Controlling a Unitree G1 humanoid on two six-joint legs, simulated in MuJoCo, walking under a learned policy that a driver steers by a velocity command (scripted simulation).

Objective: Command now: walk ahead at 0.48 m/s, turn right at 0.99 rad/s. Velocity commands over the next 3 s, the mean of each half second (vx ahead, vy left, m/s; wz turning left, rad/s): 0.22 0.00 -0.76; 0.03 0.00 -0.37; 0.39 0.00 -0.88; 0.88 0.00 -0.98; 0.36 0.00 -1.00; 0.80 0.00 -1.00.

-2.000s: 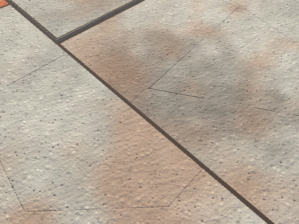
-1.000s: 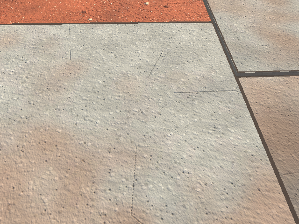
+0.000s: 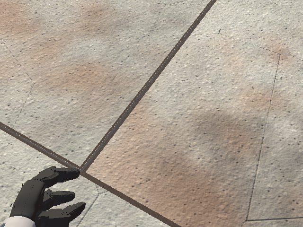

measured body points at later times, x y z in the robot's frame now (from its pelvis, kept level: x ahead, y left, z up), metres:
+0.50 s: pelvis +0.27 +0.04 +0.01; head +0.29 +0.03 +0.46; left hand +0.52 +0.25 -0.07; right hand +0.36 -0.27 -0.06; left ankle +0.41 +0.11 -0.71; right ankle +0.19 -0.03 -0.70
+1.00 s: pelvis +0.29 +0.04 +0.03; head +0.31 +0.00 +0.48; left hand +0.54 +0.23 -0.07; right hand +0.30 -0.29 -0.06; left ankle +0.36 +0.14 -0.66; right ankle +0.23 -0.07 -0.71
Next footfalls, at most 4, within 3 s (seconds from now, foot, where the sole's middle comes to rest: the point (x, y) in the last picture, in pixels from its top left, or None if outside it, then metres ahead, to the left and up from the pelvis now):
0.02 right None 0.24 -0.03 -0.75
0.46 left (127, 224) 0.45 0.09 -0.75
0.80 right None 0.26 -0.09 -0.75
1.12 left None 0.41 0.10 -0.75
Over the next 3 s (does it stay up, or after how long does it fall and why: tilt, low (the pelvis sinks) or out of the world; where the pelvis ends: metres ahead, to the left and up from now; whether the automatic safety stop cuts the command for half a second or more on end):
stays up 0.13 -0.94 0.01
